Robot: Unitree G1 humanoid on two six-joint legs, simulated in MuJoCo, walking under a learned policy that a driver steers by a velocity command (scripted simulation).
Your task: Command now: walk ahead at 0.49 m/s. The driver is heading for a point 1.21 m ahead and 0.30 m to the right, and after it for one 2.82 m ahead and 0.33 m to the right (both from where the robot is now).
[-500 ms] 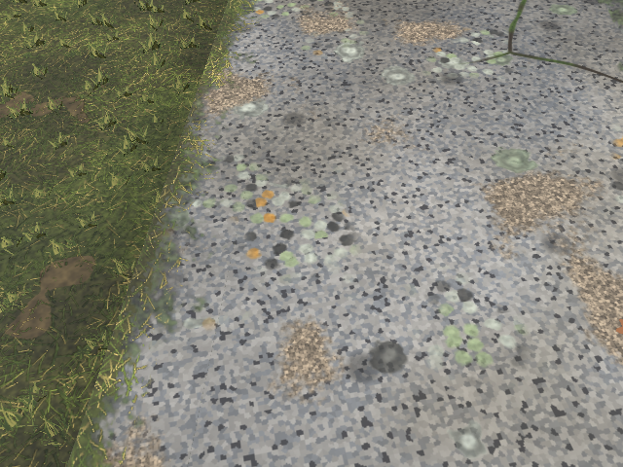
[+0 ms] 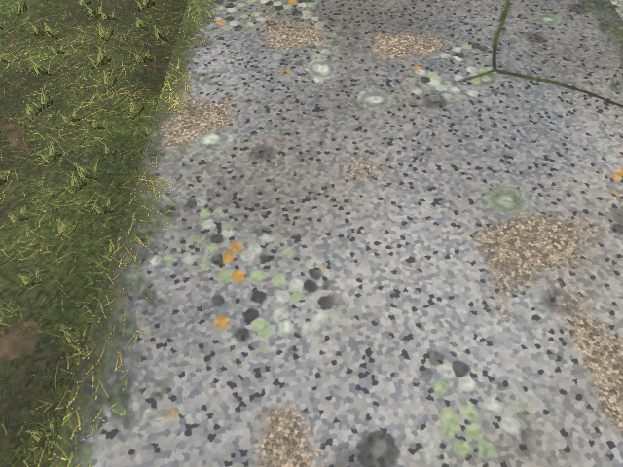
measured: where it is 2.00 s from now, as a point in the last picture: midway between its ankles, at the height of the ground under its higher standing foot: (373, 241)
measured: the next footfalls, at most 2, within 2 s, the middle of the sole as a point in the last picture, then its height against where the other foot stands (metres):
right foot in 0.38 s outside the picture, level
left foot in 0.94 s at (300, 383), level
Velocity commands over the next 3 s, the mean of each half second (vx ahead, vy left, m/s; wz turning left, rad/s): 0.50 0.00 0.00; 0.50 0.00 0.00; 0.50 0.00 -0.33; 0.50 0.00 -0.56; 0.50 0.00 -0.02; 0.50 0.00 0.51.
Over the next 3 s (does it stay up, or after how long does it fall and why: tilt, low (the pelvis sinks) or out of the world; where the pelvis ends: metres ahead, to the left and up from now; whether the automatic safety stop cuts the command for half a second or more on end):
stays up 1.54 -0.31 -0.02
